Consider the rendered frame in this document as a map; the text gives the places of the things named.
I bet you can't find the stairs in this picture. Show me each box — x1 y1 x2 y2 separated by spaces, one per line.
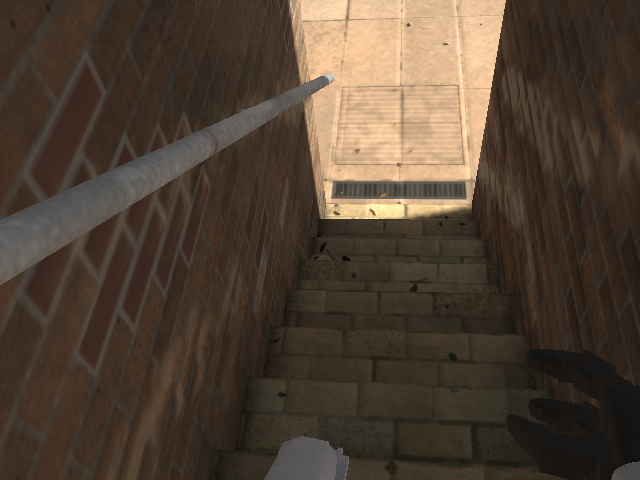
209 203 588 480

